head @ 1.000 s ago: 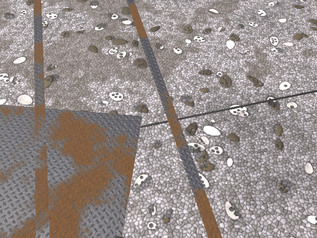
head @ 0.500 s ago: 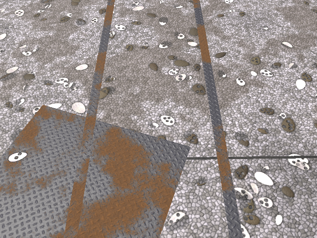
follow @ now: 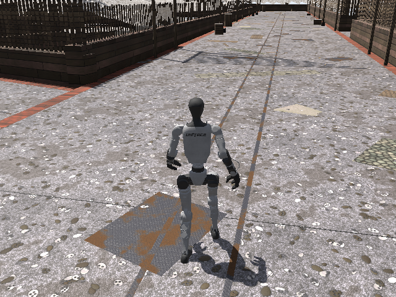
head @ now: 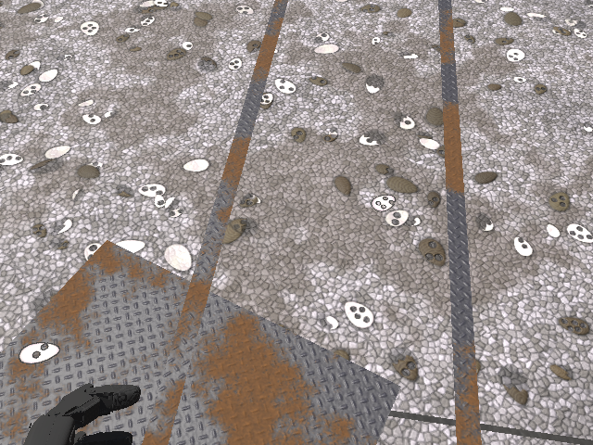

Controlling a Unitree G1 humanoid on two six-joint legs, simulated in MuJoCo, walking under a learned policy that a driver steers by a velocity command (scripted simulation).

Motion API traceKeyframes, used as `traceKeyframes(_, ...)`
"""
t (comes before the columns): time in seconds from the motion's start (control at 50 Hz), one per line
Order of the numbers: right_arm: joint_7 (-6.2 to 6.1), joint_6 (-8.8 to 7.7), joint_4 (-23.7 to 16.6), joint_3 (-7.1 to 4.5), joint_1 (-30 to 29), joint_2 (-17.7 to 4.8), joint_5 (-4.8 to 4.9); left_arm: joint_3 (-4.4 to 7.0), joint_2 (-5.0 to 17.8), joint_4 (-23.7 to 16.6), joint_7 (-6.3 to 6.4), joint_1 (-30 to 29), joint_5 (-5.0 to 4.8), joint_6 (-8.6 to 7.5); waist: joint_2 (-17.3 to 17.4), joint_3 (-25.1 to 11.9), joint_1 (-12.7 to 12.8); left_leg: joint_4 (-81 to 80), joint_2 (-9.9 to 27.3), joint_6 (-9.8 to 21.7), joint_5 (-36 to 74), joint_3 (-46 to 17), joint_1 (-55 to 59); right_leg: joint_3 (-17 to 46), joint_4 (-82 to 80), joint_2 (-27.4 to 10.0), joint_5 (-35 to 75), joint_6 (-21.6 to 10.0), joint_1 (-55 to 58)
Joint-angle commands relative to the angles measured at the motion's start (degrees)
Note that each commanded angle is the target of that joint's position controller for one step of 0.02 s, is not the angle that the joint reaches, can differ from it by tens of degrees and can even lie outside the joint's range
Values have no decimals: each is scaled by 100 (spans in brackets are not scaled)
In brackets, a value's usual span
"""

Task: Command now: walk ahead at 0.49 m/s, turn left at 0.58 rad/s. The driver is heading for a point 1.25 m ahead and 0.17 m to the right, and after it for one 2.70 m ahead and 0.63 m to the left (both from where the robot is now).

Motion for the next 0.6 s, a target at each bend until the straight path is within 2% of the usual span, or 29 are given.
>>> traceKeyframes(0.02,-51,18,-268,-269,-12,-921,-15,284,767,-397,-15,-42,-42,-152,944,-162,340,120,1485,565,2336,-1273,-130,-74,-201,120,-548,-251,922)
traceKeyframes(0.04,-29,25,-317,-233,-116,-818,-30,370,896,-274,22,513,-18,-178,906,-473,659,679,1242,421,2842,-1149,-217,-193,-455,124,-460,-438,1776)
traceKeyframes(0.06,12,13,-435,-125,-180,-551,-103,447,1120,-211,71,1311,81,-194,650,-1287,1048,1964,938,237,2502,-875,-756,324,-221,-529,-551,-793,3286)
traceKeyframes(0.08,11,-34,-542,8,562,-128,-8,579,1599,-60,98,2017,190,-133,-838,-2268,931,4086,64,-223,414,-83,-2780,2606,-347,-1926,-1515,-1695,5599)
traceKeyframes(0.1,14,-63,-542,13,710,-419,39,506,1221,-9,44,2089,43,-84,-1490,-2351,881,5022,256,-310,-1318,-25,-3719,4031,-907,-2399,-2645,-1851,5738)
traceKeyframes(0.12,15,-43,-507,-109,236,-868,71,391,799,-53,68,1827,-1,-47,-752,-1467,1007,5379,564,-344,-818,-37,-4019,3342,-1068,-2152,-3110,-1607,4987)
traceKeyframes(0.14,10,-24,-593,-116,-202,-890,2,334,661,-50,80,1556,30,4,-261,-862,975,5322,752,-372,-374,222,-3944,2547,-1163,-1881,-2644,-1426,4192)
traceKeyframes(0.16,26,-40,-697,-110,-500,-782,-73,291,575,26,69,1373,55,28,-81,-374,874,5041,881,-379,-119,291,-3862,2005,-1336,-1637,-2006,-1408,3473)
traceKeyframes(0.18,53,-37,-723,-116,-560,-664,-82,246,484,66,67,1279,93,15,-131,-154,732,4797,1021,-357,54,304,-3657,1581,-1527,-1428,-1634,-1370,3018)
traceKeyframes(0.2,77,-21,-712,-88,-455,-533,-37,248,492,117,57,1218,95,-5,-341,-77,612,4589,1082,-364,117,355,-3437,1337,-1673,-1334,-1409,-1403,2718)
traceKeyframes(0.22,91,-1,-671,-60,-397,-419,-28,249,464,177,42,1202,50,-31,-375,-62,556,4358,1106,-378,112,426,-3345,1103,-1783,-1267,-1172,-1455,2598)
traceKeyframes(0.26,101,12,-712,-5,-587,-277,-88,288,597,312,24,1239,-10,-69,-288,7,516,3776,1154,-421,278,546,-3410,752,-1961,-1264,-692,-1559,2513)
traceKeyframes(0.3,138,-31,-776,60,-878,-193,-154,333,773,416,23,1272,-39,-61,-160,6,559,3057,1260,-452,848,667,-3427,449,-2054,-1259,-298,-1598,2578)
traceKeyframes(0.32,169,-66,-792,86,-1041,-164,-156,341,819,458,27,1282,-56,-41,-126,12,612,2665,1263,-455,1189,748,-3338,260,-2083,-1188,-195,-1560,2583)
traceKeyframes(0.38,245,-157,-891,130,-1643,-122,-115,357,960,623,40,1502,-115,33,-136,84,839,1644,1122,-451,1958,1000,-2925,-144,-2069,-1042,-131,-1399,2578)
traceKeyframes(0.44,291,-194,-1067,103,-2123,-216,-71,372,1054,844,38,1875,-179,120,-181,196,962,1119,1021,-358,1957,1030,-2804,-39,-1946,-1240,-130,-1321,2922)
traceKeyframes(0.48,318,-236,-1131,48,-2161,-339,-67,384,1118,942,55,1955,-204,199,-235,216,843,818,929,-240,1623,1025,-2614,124,-1708,-1374,97,-1237,3172)
traceKeyframes(0.5,318,-259,-1086,-3,-1949,-436,-74,395,1179,964,72,1917,-207,239,-269,115,669,658,843,-171,1513,1082,-2235,145,-1453,-1374,445,-1168,3211)
traceKeyframes(0.52,292,-273,-940,-99,-1429,-588,-99,381,1182,968,90,1829,-213,264,-226,-175,331,414,713,-56,1568,1195,-1406,-8,-858,-1207,1134,-1036,3089)
traceKeyframes(0.54,231,-266,-711,-247,-599,-872,-140,306,1007,951,100,1844,-164,259,-136,-746,-57,472,819,95,1669,1117,-89,-225,186,-894,1229,-847,2609)
traceKeyframes(0.56,137,-225,-586,-377,451,-1369,-241,124,551,745,102,1838,31,232,712,-1728,-415,655,2151,471,1799,-274,1614,-510,2137,-455,-682,-564,1392)
traceKeyframes(0.58,154,-178,-554,-377,469,-1539,-285,5,106,694,103,2525,-111,153,2039,-2336,-24,-92,3135,1175,446,-2568,2650,-224,3728,267,-3696,-332,-334)
traceKeyframes(0.6,169,-186,-567,-247,328,-981,-218,176,776,777,105,2160,-246,129,1267,-1732,-208,-410,2941,1003,-205,-2453,2102,258,4320,-2,-3544,-335,-851)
